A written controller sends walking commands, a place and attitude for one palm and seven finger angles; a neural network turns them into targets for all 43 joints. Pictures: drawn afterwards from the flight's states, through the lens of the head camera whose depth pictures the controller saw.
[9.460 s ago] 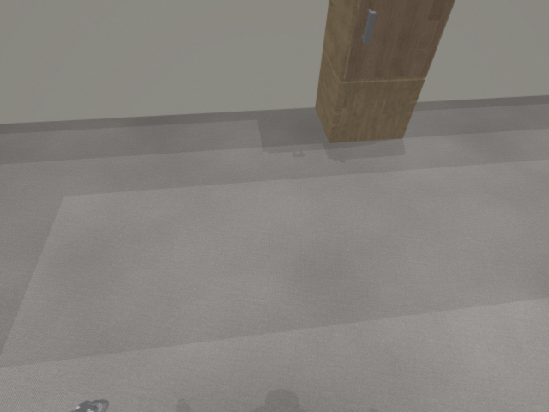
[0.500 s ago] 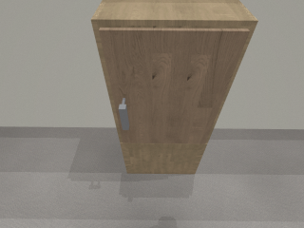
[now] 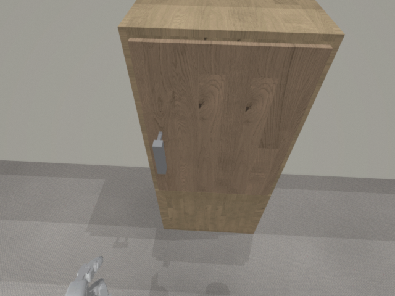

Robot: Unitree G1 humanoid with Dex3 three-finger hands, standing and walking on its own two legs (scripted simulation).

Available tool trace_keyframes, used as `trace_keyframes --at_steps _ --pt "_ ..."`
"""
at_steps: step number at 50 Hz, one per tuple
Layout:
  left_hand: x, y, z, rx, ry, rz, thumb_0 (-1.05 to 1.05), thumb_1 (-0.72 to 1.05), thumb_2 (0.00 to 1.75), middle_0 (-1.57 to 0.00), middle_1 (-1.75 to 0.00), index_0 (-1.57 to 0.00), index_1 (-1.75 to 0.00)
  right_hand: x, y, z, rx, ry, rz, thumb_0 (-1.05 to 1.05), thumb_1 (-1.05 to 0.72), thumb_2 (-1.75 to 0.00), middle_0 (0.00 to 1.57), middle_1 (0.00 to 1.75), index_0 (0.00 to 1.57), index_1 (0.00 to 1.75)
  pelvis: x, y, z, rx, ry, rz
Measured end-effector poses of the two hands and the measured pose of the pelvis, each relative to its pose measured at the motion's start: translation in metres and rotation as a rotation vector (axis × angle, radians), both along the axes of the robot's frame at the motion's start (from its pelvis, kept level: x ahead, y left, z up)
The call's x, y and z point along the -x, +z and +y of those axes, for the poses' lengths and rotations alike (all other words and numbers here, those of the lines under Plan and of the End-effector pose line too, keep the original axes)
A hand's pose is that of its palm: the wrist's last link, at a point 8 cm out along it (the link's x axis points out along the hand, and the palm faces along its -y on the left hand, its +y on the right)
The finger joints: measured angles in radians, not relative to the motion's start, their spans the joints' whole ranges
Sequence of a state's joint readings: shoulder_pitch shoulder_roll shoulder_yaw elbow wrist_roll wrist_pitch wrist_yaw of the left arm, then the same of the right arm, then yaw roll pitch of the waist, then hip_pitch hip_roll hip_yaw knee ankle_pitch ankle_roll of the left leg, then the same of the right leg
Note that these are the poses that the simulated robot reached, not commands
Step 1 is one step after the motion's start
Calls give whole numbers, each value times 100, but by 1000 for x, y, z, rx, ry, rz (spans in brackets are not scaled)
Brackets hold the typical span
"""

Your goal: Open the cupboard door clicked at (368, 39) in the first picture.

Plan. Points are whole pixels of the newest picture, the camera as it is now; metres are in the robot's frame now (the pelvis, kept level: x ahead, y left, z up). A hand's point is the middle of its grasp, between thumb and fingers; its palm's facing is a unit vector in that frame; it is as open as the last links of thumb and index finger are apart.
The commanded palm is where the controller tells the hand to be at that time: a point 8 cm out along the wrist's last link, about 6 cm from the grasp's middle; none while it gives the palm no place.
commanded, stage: raise the hand with hooked fingers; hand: left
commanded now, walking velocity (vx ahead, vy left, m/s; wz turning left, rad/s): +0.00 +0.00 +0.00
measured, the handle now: (161, 152) +0.53 +0.14 -0.08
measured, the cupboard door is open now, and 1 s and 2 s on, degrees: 0 0 0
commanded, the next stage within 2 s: move the hooked fingers beside the handle in 1.98 s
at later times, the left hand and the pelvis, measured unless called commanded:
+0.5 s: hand (103, 284) +0.16 +0.20 -0.07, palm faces -0.01 -1.00 -0.04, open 9.8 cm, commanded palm +0.15 +0.26 -0.07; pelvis -0.05 -0.02 -0.11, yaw +2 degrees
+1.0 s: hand (87, 266) +0.20 +0.25 -0.07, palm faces -0.02 -1.00 -0.04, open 12.8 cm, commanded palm +0.18 +0.30 -0.07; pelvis -0.05 +0.01 -0.10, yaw +1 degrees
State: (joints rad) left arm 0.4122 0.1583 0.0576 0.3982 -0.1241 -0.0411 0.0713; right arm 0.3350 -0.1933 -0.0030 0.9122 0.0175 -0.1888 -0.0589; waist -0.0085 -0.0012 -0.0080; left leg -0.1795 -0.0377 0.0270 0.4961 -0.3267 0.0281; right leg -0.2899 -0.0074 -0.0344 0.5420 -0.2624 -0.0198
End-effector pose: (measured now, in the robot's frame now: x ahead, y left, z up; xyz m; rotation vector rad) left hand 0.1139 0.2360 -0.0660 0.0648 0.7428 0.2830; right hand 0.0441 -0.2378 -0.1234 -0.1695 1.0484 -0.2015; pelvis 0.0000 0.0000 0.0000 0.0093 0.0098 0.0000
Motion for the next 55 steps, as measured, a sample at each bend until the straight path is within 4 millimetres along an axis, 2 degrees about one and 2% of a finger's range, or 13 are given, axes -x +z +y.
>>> trace_keyframes --at_steps 2,4,7,11,14,16,20,27,32,37,41,45,55 --pt "-34 28 2 2 -4 -240 2 87 88 -20 -33 -20 -33 -26 7 -10 23 40 -119 2 -91 -89 20 30 20 30 5 -6 -2 2 20 35" --pt "-56 45 4 8 -42 -450 2 84 87 -20 -35 -20 -35 -53 13 -21 45 75 -234 2 -91 -89 20 30 20 30 11 -16 -6 0 17 85" --pt "-65 52 1 16 -158 -686 1 79 84 -20 -38 -20 -38 -93 22 -34 79 129 -397 2 -90 -89 20 30 20 30 20 -38 -13 -7 3 158" --pt "-45 21 -2 40 -310 -755 1 70 81 -21 -43 -21 -43 -134 24 -44 119 195 -552 2 -90 -89 20 30 20 30 30 -72 -20 -12 0 224" --pt "-24 -10 5 94 -274 -680 1 63 78 -22 -48 -22 -48 -153 19 -42 137 231 -605 2 -90 -90 20 30 20 30 35 -91 -23 -2 10 250" --pt "-13 -21 12 93 -227 -652 1 58 76 -22 -51 -22 -51 -158 11 -36 135 252 -607 1 -90 -90 20 30 20 30 38 -99 -24 12 18 259" --pt "-7 -16 20 39 -213 -686 2 49 72 -23 -56 -23 -56 -151 -15 -16 102 287 -541 1 -90 -90 20 30 20 30 44 -109 -25 41 32 269" --pt "-40 -4 25 49 -332 -697 1 33 65 -24 -67 -24 -67 -100 -61 13 -4 244 -364 2 -90 -89 20 30 20 30 53 -111 -19 61 37 289" --pt "-54 -2 36 64 -322 -644 1 21 60 -25 -74 -25 -74 -62 -68 15 -24 174 -288 2 -90 -89 21 30 21 30 55 -106 -11 51 23 299" --pt "-57 0 47 48 -299 -655 1 10 55 -25 -82 -25 -82 -44 -63 4 25 147 -257 2 -90 -89 21 30 21 30 55 -103 -2 47 16 308" --pt "-57 -2 53 45 -308 -667 1 0 51 -26 -88 -26 -88 -44 -56 -6 81 151 -258 2 -90 -89 21 30 21 30 54 -104 5 50 16 310" --pt "-59 -6 59 48 -311 -672 1 -9 47 -27 -94 -27 -94 -55 -47 -10 122 167 -281 2 -90 -89 20 30 20 30 53 -104 9 55 19 311" --pt "-67 -3 80 32 -304 -680 0 -32 37 -29 -109 -29 -109 -90 -36 12 108 232 -347 2 -90 -89 20 30 20 30 50 -104 15 73 28 316"
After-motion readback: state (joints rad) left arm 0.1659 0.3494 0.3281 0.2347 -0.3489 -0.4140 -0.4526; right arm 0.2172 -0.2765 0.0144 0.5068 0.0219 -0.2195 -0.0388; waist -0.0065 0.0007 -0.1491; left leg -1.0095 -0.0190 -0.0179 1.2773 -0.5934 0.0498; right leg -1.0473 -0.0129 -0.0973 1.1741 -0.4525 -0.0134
